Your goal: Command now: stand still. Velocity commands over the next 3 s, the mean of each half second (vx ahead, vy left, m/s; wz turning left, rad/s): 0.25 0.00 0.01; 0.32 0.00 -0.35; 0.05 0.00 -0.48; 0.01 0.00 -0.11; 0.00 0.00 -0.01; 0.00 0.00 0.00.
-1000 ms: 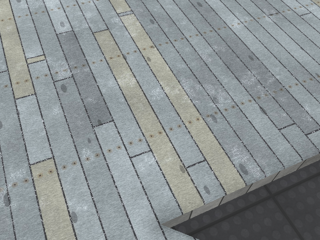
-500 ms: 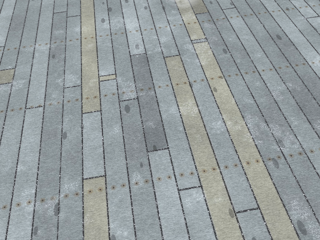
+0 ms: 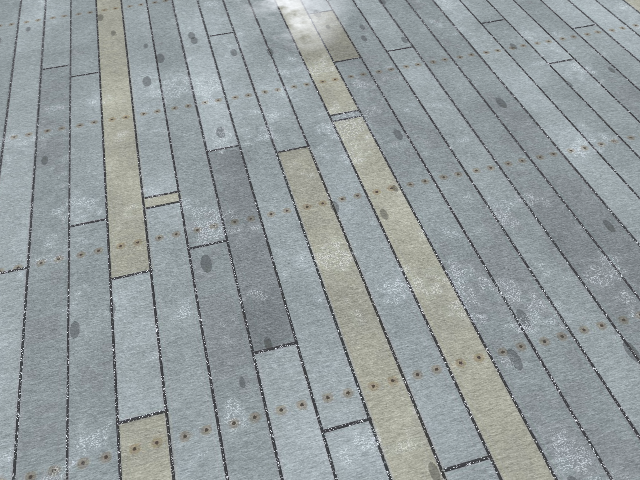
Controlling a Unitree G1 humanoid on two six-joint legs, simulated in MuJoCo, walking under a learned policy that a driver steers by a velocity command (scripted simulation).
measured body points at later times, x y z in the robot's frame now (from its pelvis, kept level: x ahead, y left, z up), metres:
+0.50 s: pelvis +0.13 +0.02 +0.01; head +0.15 +0.04 +0.46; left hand +0.27 +0.29 -0.11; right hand +0.10 -0.23 -0.12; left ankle +0.04 +0.11 -0.73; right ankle +0.19 -0.13 -0.67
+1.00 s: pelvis +0.38 -0.05 +0.00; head +0.42 -0.07 +0.45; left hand +0.55 +0.20 -0.11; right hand +0.49 -0.35 -0.11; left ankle +0.46 +0.12 -0.65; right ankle +0.45 -0.12 -0.73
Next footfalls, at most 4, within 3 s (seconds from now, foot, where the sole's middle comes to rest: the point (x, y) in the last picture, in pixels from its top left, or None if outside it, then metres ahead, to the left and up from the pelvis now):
0.76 right None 0.49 -0.12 -0.77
1.28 left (326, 443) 0.59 0.04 -0.77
1.64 right None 0.45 -0.16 -0.77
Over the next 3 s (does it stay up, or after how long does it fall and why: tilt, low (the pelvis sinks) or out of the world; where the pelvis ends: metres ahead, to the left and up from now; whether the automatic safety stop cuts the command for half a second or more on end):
stays up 0.48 -0.06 0.00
